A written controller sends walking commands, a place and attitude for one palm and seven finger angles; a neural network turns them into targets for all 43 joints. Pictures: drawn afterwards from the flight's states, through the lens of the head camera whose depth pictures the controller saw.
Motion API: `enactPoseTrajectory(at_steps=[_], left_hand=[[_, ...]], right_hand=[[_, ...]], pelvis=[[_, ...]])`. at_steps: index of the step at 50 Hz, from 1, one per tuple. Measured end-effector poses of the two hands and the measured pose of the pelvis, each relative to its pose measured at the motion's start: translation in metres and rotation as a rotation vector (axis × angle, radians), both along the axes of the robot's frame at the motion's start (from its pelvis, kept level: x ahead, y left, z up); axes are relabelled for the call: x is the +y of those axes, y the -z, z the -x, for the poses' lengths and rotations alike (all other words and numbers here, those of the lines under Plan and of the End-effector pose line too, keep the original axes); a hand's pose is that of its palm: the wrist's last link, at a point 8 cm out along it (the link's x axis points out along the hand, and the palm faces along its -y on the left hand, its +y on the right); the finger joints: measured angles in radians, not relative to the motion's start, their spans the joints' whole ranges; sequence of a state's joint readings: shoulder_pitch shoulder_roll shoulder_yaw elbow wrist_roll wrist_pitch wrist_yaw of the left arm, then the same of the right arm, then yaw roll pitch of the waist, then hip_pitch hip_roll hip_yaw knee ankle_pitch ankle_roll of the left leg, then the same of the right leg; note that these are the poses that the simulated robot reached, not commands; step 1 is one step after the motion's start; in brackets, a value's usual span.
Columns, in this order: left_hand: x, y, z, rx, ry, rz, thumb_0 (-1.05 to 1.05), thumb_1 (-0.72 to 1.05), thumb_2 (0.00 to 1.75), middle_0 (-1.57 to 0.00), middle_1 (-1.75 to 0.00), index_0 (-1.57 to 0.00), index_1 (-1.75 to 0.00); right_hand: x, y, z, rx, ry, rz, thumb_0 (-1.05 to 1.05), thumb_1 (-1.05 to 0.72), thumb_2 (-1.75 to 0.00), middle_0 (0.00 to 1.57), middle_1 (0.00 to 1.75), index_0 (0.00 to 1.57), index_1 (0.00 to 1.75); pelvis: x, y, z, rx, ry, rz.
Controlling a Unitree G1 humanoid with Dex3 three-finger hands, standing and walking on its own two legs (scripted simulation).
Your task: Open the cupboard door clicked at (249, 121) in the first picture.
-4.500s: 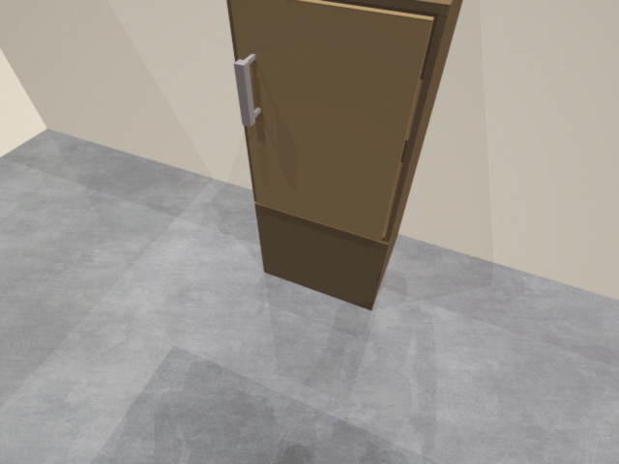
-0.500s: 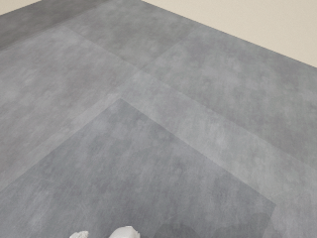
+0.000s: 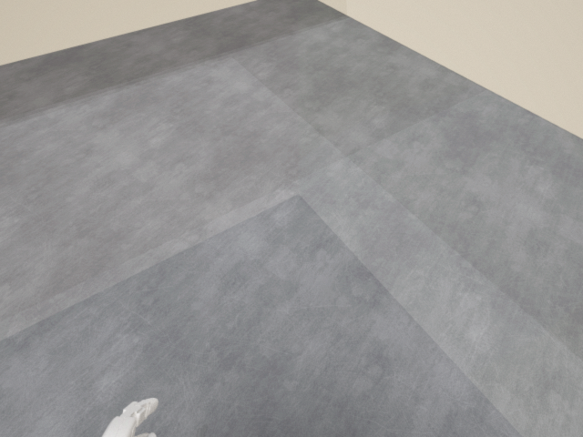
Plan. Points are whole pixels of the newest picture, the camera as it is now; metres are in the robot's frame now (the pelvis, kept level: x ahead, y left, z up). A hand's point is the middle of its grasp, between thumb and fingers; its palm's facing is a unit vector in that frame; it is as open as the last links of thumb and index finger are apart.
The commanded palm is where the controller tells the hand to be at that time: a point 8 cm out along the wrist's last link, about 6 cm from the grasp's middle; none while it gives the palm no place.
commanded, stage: walk around to get in front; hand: left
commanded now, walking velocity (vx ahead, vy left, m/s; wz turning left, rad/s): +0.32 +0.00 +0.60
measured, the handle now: out of the picture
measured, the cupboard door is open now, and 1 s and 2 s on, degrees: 0 0 0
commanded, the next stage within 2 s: turn to face it in 0.60 s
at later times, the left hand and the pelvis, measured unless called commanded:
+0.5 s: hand out of the picture +0.05 +0.22 -0.18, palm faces +0.36 -0.91 -0.19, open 7.4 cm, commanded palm none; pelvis +0.17 +0.06 -0.01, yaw +17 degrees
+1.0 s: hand (166, 283) +0.41 +0.28 -0.16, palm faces +0.23 -0.95 -0.19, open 7.3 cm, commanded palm none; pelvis +0.37 +0.08 +0.00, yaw +14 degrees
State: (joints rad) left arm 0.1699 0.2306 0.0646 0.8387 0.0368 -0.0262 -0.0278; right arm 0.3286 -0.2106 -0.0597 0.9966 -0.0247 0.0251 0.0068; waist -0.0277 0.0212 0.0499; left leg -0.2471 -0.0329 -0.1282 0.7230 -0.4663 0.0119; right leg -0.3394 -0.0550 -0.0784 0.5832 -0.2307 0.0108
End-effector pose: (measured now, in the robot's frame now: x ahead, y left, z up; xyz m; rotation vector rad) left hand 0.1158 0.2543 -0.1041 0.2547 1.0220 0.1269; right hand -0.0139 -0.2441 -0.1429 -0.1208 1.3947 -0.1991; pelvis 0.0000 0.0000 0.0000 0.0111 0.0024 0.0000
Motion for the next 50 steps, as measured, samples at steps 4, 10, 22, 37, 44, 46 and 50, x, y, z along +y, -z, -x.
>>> enactPoseTrajectory(at_steps=[4, 10, 22, 37, 44, 46, 50], left_hand=[[-0.012, -0.003, 0.018, 0.046, -0.097, 0.011, 0.0, 0.91, 0.9, -0.2, -0.3, -0.2, -0.3], [-0.028, 0.005, 0.057, 0.201, -0.243, 0.069, 0.0, 0.91, 0.9, -0.2, -0.3, -0.2, -0.3], [-0.015, 0.044, 0.111, 0.512, -0.498, 0.194, 0.0, 0.91, 0.9, -0.2, -0.3, -0.2, -0.3], [0.088, 0.011, -0.143, 0.091, -0.418, 0.107, 0.0, 0.91, 0.9, -0.19, -0.3, -0.2, -0.3], [0.084, 0.016, -0.249, 0.056, -0.328, 0.089, 0.0, 0.91, 0.9, -0.19, -0.3, -0.2, -0.3], [0.079, 0.023, -0.269, 0.064, -0.303, 0.081, 0.0, 0.91, 0.9, -0.19, -0.3, -0.2, -0.3], [0.067, 0.025, -0.28, 0.134, -0.287, 0.091, 0.0, 0.91, 0.9, -0.2, -0.3, -0.2, -0.3]], right_hand=[[-0.016, -0.008, -0.058, -0.032, -0.076, 0.006, 0.01, -0.91, -0.9, 0.2, 0.3, 0.2, 0.3], [-0.013, -0.029, -0.169, -0.143, -0.205, 0.012, 0.0, -0.91, -0.9, 0.19, 0.3, 0.2, 0.29], [0.108, -0.026, -0.392, -0.394, -0.528, 0.001, 0.0, -0.91, -0.9, 0.19, 0.3, 0.2, 0.29], [0.116, -0.033, -0.385, -0.131, -0.403, 0.034, -0.01, -0.94, -0.9, 0.2, 0.3, 0.2, 0.3], [0.101, -0.011, -0.383, 0.036, -0.3, 0.023, 0.0, -0.92, -0.9, 0.2, 0.3, 0.2, 0.3], [0.097, 0.001, -0.39, 0.068, -0.268, 0.014, 0.0, -0.91, -0.9, 0.2, 0.3, 0.2, 0.3], [0.1, 0.001, -0.419, 0.062, -0.235, 0.009, 0.0, -0.91, -0.9, 0.2, 0.3, 0.2, 0.29]], pelvis=[[-0.006, -0.009, -0.024, -0.002, -0.064, -0.003], [-0.007, -0.02, -0.065, 0.015, -0.167, -0.005], [0.054, 0.014, -0.156, -0.006, -0.295, 0.029], [0.091, -0.019, -0.267, -0.014, -0.354, 0.008], [0.088, -0.007, -0.336, -0.023, -0.303, -0.016], [0.085, 0.002, -0.354, -0.023, -0.28, -0.008], [0.084, -0.002, -0.37, -0.02, -0.249, 0.006]])
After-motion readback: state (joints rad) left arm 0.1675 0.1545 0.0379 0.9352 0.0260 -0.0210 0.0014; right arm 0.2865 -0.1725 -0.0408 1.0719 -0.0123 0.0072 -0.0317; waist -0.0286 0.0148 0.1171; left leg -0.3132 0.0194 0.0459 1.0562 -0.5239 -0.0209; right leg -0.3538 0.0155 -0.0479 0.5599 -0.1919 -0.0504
